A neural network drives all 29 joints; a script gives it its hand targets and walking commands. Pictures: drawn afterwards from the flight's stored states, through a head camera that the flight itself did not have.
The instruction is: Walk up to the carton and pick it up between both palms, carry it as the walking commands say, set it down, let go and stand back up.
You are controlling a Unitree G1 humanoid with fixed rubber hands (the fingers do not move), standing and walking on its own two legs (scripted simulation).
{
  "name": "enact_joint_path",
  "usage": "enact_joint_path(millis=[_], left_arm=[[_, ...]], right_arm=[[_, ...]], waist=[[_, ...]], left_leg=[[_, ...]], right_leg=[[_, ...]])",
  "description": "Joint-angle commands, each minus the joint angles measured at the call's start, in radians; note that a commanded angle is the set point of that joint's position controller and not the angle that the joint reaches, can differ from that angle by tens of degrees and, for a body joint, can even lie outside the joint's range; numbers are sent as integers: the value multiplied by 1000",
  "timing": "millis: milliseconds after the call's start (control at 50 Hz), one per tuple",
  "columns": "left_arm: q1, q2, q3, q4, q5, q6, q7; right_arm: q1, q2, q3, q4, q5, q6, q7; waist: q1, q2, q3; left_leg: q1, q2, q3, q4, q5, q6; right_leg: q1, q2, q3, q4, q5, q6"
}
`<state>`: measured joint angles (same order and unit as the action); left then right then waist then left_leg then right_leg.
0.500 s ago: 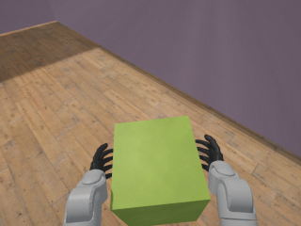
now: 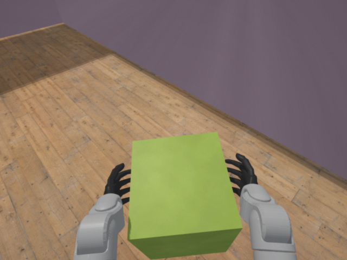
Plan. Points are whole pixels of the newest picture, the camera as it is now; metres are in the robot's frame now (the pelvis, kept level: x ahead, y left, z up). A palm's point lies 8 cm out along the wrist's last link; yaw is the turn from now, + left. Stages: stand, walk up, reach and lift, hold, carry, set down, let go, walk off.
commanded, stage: carry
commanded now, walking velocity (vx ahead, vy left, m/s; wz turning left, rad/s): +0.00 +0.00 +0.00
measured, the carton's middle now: (181, 199) +0.29 -0.01 -0.02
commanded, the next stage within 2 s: hold in 0.48 s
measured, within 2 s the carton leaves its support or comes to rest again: neither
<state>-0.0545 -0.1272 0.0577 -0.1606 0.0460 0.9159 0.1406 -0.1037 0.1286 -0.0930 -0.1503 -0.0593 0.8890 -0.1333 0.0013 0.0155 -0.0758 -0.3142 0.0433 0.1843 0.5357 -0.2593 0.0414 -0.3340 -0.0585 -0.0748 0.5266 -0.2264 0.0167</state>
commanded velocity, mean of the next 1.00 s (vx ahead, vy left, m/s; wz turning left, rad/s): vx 0.00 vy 0.00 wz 0.00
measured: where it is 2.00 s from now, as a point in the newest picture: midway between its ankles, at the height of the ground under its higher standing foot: outside the picture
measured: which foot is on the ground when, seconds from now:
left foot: down 0.00-1.00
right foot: down 0.00-1.00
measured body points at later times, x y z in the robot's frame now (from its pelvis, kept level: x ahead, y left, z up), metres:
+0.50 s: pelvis +0.00 +0.00 +0.00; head -0.01 +0.00 +0.45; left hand +0.27 +0.15 +0.04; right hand +0.29 -0.15 +0.05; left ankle +0.02 +0.09 -0.73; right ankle +0.03 -0.13 -0.73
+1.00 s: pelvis -0.01 -0.04 +0.00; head -0.07 -0.04 +0.45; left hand +0.26 +0.13 +0.04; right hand +0.30 -0.16 +0.05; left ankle +0.02 +0.09 -0.73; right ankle +0.03 -0.14 -0.73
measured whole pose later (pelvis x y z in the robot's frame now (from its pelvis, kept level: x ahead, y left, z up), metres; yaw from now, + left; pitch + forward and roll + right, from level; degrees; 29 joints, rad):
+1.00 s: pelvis -0.01 -0.04 +0.00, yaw +7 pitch -8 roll +0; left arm -0.21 -0.14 0.16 0.21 0.19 0.76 0.05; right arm -0.26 0.15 -0.19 0.22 -0.19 0.74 -0.08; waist -0.02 -0.02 0.02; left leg -0.13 0.01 0.02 0.48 -0.20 -0.01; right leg -0.12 0.02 0.01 0.49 -0.24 -0.02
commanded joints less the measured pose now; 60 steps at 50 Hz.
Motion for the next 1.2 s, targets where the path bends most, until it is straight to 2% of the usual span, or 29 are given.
enact_joint_path(millis=[0,80,100,120,180,220,260,280,300,360,380,420,440,460,480,580,600,640,680,760,780,900,960,980,1020,1040,1060,1160,1180], left_arm=[[-442,-666,-443,-176,-181,-56,-131],[-458,-690,-471,-214,-186,-35,-134],[-389,-645,-405,-43,-121,-42,-149],[-476,-702,-485,-236,-191,-46,-142],[-475,-638,-403,-83,-134,-65,-143],[-519,-687,-462,-212,-183,-59,-137],[-496,-721,-479,-236,-208,-57,-139],[-469,-645,-417,-82,-143,-64,-146],[-518,-700,-483,-249,-210,-61,-135],[-458,-638,-405,-91,-142,-66,-140],[-468,-717,-477,-241,-202,-56,-132],[-383,-575,-311,151,-51,-82,-157],[-490,-713,-484,-200,-212,-91,-148],[-502,-703,-459,-143,-171,-94,-156],[-367,-526,-268,208,-3,-110,-164],[-460,-693,-522,-81,-136,-232,-194],[-534,-680,-555,-80,-136,-236,-195],[-511,-705,-589,-119,-162,-242,-209],[-560,-681,-574,-43,-143,-228,-215],[-546,-701,-506,71,-100,-208,-235],[-562,-696,-471,87,-95,-220,-244],[-682,-754,-376,233,-44,-216,-302],[-826,-811,-404,209,-102,-239,-359],[-835,-808,-392,233,-81,-242,-367],[-831,-829,-393,245,-82,-243,-389],[-828,-828,-348,292,-63,-239,-399],[-859,-821,-361,300,-63,-234,-404],[-916,-897,-373,354,-67,-236,-429],[-912,-889,-340,353,-60,-246,-427]], right_arm=[[-329,665,461,-132,164,-21,129],[-338,695,499,-166,179,3,132],[-302,640,445,-22,114,-3,143],[-356,713,504,-181,182,-7,139],[-362,634,404,-31,133,-31,147],[-384,693,460,-143,180,-25,143],[-366,724,484,-173,191,-20,136],[-332,646,401,-22,113,-30,144],[-351,716,467,-152,178,-23,133],[-325,645,412,-33,131,-35,141],[-393,709,504,-227,208,-27,135],[-300,566,331,167,45,-56,154],[-403,710,499,-184,200,-61,141],[-364,709,450,-75,149,-58,158],[-284,490,333,194,-23,-54,171],[-381,657,510,-66,115,-174,226],[-408,603,457,-49,99,-185,230],[-371,668,528,-67,120,-191,240],[-324,642,447,53,74,-172,244],[-331,691,421,164,55,-163,249],[-411,712,437,141,70,-170,250],[-603,857,412,266,77,-174,255],[-664,999,436,293,73,-181,262],[-642,1028,420,366,72,-183,263],[-657,1078,431,363,73,-183,263],[-658,1108,422,411,74,-188,264],[-613,1079,376,463,38,-177,264],[-665,1092,346,484,28,-194,281],[-711,1112,384,460,52,-207,289]], waist=[[0,-37,-294],[0,-62,-258],[2,-61,-271],[1,-24,-249],[4,33,-221],[4,24,-223],[5,-12,-289],[3,6,-289],[2,-5,-284],[4,10,-297],[2,-7,-279],[3,0,-285],[2,4,-256],[3,-8,-224],[19,-44,-45],[-12,-19,-328],[-53,84,-274],[-48,31,-308],[-104,42,-222],[-82,-8,-127],[-45,-41,-139],[11,-40,-75],[-26,-135,-175],[1,-57,-159],[-9,-108,-202],[24,-79,-147],[-17,-74,-134],[-44,-47,-161],[11,-38,-149]], left_leg=[[124,115,-121,-82,244,-9],[102,115,-124,-99,179,-11],[111,113,-121,-89,175,-9],[108,117,-114,-102,190,-11],[84,114,-124,-134,62,-15],[54,118,-130,-157,13,-15],[114,131,-129,-136,101,-12],[124,118,-120,-104,172,-11],[126,118,-117,-96,168,-12],[141,122,-120,-97,220,-10],[136,115,-113,-93,207,-13],[124,113,-115,-95,218,-10],[110,116,-113,-103,161,-17],[83,119,-115,-109,134,-14],[160,-60,-239,-165,116,-28],[369,-51,-263,-113,472,-57],[353,-51,-262,-129,398,-75],[443,-50,-268,-125,505,-75],[350,-58,-251,-167,260,-77],[343,-77,-244,-157,165,-74],[317,-81,-249,-139,132,-68],[340,-114,-220,-102,28,-61],[397,-120,-232,-69,68,-53],[364,-127,-219,-74,66,-60],[388,-137,-223,-73,93,-58],[336,-132,-218,-91,52,-54],[359,-136,-218,-102,47,-58],[360,-135,-223,-107,60,-72],[342,-130,-229,-122,66,-68]], right_leg=[[110,-64,70,-48,247,-39],[89,-62,69,-61,174,-34],[93,-61,73,-65,180,-41],[91,-67,65,-64,179,-40],[77,-65,81,-85,85,-45],[84,-54,66,-77,39,-46],[98,-50,57,-65,94,-46],[99,-64,79,-68,180,-38],[94,-70,76,-65,186,-44],[106,-64,80,-54,189,-43],[92,-63,67,-55,187,-37],[101,-62,64,-50,193,-36],[89,-61,68,-68,157,-37],[81,-57,63,-78,130,-35],[189,159,115,-83,77,-49],[191,179,151,-69,317,-40],[176,172,137,-80,272,-54],[158,169,143,-94,362,-39],[174,161,120,-113,239,-44],[128,135,128,-148,148,-52],[134,126,137,-147,105,-51],[51,78,200,-206,-91,-59],[33,68,224,-227,-83,-35],[60,50,235,-228,-74,-34],[71,44,242,-238,0,-13],[80,22,253,-239,4,-2],[73,37,235,-238,-20,-12],[76,45,220,-239,-26,-31],[86,35,225,-247,17,-21]])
